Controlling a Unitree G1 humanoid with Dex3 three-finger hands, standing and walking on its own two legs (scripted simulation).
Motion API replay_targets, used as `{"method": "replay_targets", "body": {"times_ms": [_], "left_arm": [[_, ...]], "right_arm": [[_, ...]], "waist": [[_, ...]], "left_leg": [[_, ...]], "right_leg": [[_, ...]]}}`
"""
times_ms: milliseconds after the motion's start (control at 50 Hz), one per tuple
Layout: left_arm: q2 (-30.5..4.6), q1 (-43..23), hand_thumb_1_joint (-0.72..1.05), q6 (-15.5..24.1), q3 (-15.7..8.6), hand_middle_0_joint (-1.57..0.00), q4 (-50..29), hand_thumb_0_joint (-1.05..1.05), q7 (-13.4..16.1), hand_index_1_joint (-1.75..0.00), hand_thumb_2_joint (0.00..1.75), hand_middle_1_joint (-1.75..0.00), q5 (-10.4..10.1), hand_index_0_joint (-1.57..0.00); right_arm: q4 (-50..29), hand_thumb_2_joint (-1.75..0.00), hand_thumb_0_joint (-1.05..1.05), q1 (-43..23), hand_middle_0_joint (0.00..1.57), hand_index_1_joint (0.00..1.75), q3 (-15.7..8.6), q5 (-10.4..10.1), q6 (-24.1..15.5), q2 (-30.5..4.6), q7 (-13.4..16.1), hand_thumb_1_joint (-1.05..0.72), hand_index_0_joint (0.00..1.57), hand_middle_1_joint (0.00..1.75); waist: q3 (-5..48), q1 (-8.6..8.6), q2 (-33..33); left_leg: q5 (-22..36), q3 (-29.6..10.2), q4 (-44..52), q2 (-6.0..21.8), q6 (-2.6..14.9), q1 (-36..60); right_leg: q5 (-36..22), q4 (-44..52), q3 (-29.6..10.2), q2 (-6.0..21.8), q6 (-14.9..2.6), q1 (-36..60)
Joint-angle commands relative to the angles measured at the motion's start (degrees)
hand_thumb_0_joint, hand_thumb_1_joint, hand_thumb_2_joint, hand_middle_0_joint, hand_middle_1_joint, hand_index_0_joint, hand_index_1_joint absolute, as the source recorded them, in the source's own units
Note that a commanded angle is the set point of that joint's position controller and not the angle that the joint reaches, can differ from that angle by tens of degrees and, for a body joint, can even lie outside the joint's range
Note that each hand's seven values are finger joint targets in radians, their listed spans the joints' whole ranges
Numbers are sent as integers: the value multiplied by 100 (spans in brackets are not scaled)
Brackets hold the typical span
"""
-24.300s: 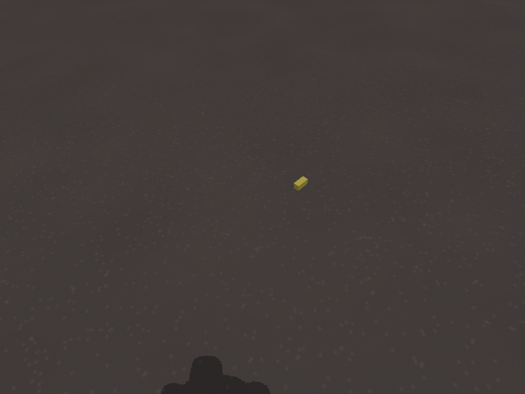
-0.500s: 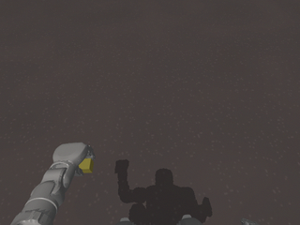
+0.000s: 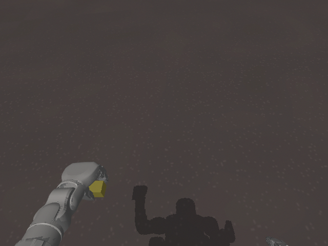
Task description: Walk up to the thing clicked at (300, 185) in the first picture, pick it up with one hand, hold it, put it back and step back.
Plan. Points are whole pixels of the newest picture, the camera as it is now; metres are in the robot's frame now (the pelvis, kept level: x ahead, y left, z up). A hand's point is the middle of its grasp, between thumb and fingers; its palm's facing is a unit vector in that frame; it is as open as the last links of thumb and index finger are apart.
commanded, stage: hold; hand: left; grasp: from above
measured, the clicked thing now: (90, 188) +0.32 +0.23 -0.09
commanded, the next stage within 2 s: crouch in 1.58 s
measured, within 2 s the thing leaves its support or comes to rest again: neither
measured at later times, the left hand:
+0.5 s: hand (86, 196) +0.28 +0.21 -0.03, palm faces -0.47 -0.02 -0.88, open 6.4 cm
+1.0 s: hand (84, 198) +0.27 +0.21 -0.01, palm faces -0.45 -0.02 -0.89, open 6.4 cm
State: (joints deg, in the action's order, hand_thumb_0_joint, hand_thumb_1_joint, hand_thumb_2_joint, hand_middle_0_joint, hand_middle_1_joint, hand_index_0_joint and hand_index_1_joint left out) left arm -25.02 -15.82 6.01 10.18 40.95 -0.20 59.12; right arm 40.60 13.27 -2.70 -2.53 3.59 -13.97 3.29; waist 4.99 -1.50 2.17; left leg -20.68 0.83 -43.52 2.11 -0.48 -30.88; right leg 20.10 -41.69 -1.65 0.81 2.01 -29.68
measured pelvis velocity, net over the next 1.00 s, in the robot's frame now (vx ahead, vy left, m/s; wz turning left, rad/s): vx -0.02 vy -0.01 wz -0.01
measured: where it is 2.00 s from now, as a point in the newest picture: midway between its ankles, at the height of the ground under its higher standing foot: outside the picture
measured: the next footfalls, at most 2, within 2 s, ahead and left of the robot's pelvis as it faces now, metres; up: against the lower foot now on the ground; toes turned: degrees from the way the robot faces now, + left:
none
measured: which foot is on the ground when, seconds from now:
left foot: down 0.00-1.00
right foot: down 0.00-1.00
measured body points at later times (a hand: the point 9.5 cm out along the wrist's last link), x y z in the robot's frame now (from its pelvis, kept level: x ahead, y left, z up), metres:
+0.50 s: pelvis -0.01 -0.01 +0.01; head +0.00 -0.03 +0.46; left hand +0.30 +0.21 +0.02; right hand +0.12 -0.27 -0.11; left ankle +0.01 +0.12 -0.71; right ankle +0.01 -0.15 -0.71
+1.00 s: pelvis -0.02 -0.01 +0.02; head -0.01 -0.03 +0.47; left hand +0.29 +0.21 +0.04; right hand +0.13 -0.26 -0.10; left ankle +0.01 +0.12 -0.71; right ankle +0.01 -0.15 -0.71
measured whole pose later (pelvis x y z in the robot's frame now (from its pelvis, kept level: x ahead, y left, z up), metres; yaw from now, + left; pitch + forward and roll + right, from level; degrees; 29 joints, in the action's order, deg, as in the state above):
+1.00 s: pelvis -0.02 -0.01 +0.02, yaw +0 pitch +2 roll +0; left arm -25.1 -11.2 6.1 10.8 31.9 -4.9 57.0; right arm 39.3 10.1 -1.2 -3.4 3.5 -14.2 4.7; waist 1.7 0.5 3.0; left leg -15.0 1.7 -33.8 1.9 -0.9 -20.4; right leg 15.4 -34.2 -2.3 1.0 1.5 -20.5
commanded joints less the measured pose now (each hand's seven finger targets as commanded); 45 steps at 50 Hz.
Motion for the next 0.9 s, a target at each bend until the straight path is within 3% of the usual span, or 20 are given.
{"method": "replay_targets", "body": {"times_ms": [0, 40, 60, 320, 360, 400, 540, 560, 600, 700, 840, 880], "left_arm": [[-1236, -1733, 88, 53, -582, -106, -1165, 0, 137, -19, 4, -31, -113, -119], [-1160, -1739, 88, 48, -494, -107, -1133, 0, 82, -19, 6, -32, -87, -119], [-1273, -1850, 89, 69, -603, -107, -1353, 0, 89, -19, 6, -32, -127, -120], [-1287, -1616, 92, 68, -631, -110, -1508, 0, -61, -19, 4, -32, -175, -123], [-1205, -1609, 91, 66, -561, -109, -1534, 0, -89, -18, 2, -32, -177, -122], [-1318, -1630, 90, 85, -653, -110, -1617, 0, -100, -18, 3, -30, -213, -122], [-1298, -1568, 92, 116, -651, -110, -1806, 0, -121, -19, 3, -32, -253, -123], [-1248, -1607, 92, 106, -597, -110, -1771, 0, -125, -19, 2, -33, -232, -123], [-1340, -1611, 92, 110, -688, -111, -1832, 0, -107, -19, 3, -32, -251, -124], [-1322, -1464, 89, 98, -675, -108, -1839, 0, -127, -18, 2, -31, -289, -121], [-1246, -1418, 89, 47, -598, -108, -2026, 0, -196, -20, 4, -33, -280, -121], [-1343, -1417, 89, 35, -679, -107, -2049, 0, -211, -20, 3, -34, -299, -120]], "right_arm": [[-660, -90, 0, -125, 20, 30, -285, -10, -201, -838, 79, -90, 20, 30], [-706, -90, 0, -170, 20, 30, -263, -23, -183, -826, 83, -90, 20, 30], [-693, -90, 0, -164, 20, 30, -277, -16, -182, -848, 85, -90, 20, 30], [-898, -90, 0, -521, 20, 30, -196, -44, -182, -805, 117, -90, 20, 30], [-886, -90, 0, -536, 20, 30, -181, -39, -192, -794, 122, -91, 20, 30], [-908, -90, 0, -594, 20, 30, -181, -33, -207, -801, 128, -91, 20, 30], [-923, -90, 0, -718, 20, 30, -159, -48, -242, -785, 167, -91, 20, 30], [-903, -90, 0, -695, 20, 30, -145, -44, -249, -773, 167, -91, 20, 30], [-909, -90, 0, -754, 20, 30, -139, -53, -264, -769, 168, -91, 20, 30], [-940, -90, 0, -849, 20, 30, -125, -68, -285, -764, 184, -91, 20, 30], [-953, -90, 0, -875, 20, 30, -107, -85, -289, -747, 206, -91, 20, 30], [-936, -90, 0, -870, 20, 30, -99, -93, -288, -751, 203, -91, 20, 30]], "waist": [[1585, -22, 78], [1481, -41, -11], [1579, 0, 36], [1153, 111, -49], [1155, 57, -131], [1175, 105, -69], [1097, 119, -121], [1096, 57, -153], [1121, 139, -19], [925, 152, -43], [985, 137, -140], [991, 182, -49]], "left_leg": [[2001, -34, 595, -217, 35, 1296], [1995, -10, 602, -234, 59, 1278], [1959, -24, 645, -230, 49, 1321], [1334, 50, 933, -301, 79, 1324], [1248, 36, 964, -288, 88, 1355], [1165, 54, 1002, -292, 89, 1376], [1059, 91, 1120, -309, 102, 1506], [1028, 76, 1107, -303, 116, 1493], [1016, 77, 1183, -300, 91, 1536], [882, 103, 1292, -310, 95, 1549], [1068, 124, 1376, -315, 118, 1736], [1074, 120, 1448, -297, 103, 1760]], "right_leg": [[-1665, 501, 162, -292, -240, 610], [-1732, 547, 137, -287, -225, 606], [-1661, 576, 149, -288, -229, 684], [-1107, 890, 91, -252, -214, 740], [-1030, 911, 91, -257, -207, 737], [-931, 949, 93, -250, -206, 795], [-820, 1094, 79, -236, -190, 798], [-821, 1089, 65, -232, -183, 798], [-764, 1100, 79, -240, -207, 856], [-597, 1254, 83, -236, -202, 852], [-824, 1346, 77, -233, -181, 1005], [-805, 1350, 95, -249, -204, 1120]]}}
